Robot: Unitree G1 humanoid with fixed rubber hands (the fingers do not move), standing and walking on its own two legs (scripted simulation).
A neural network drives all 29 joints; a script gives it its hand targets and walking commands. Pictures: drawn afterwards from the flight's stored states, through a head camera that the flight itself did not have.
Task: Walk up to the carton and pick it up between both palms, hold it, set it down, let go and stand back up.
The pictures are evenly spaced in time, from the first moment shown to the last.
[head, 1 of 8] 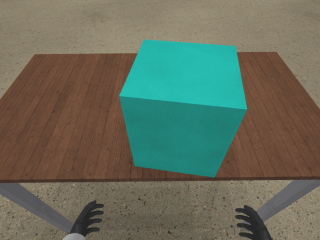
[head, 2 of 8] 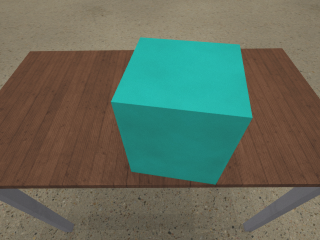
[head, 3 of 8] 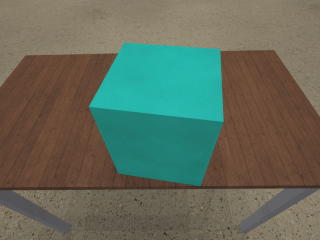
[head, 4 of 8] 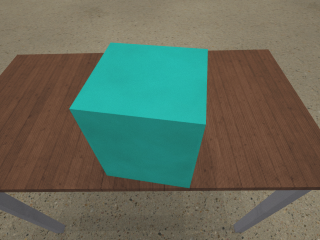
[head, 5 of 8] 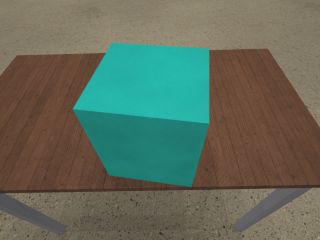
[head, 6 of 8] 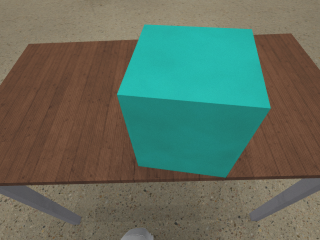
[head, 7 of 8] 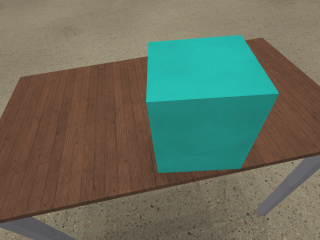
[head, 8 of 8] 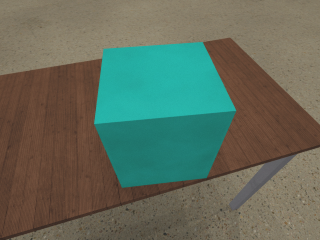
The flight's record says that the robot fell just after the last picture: no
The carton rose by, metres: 0.00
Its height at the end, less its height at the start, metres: +0.00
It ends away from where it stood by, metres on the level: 0.00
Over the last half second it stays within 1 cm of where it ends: yes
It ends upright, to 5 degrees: yes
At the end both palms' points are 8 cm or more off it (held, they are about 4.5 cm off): yes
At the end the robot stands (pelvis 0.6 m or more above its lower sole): yes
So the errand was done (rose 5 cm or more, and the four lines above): no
